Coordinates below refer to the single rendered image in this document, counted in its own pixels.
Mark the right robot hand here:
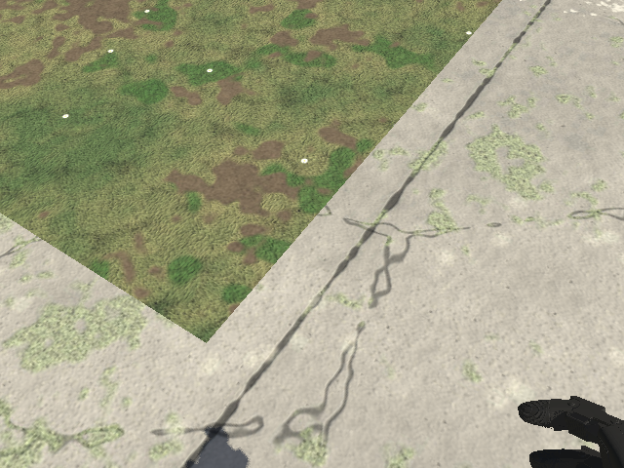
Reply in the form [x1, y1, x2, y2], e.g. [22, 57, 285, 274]
[518, 396, 624, 468]

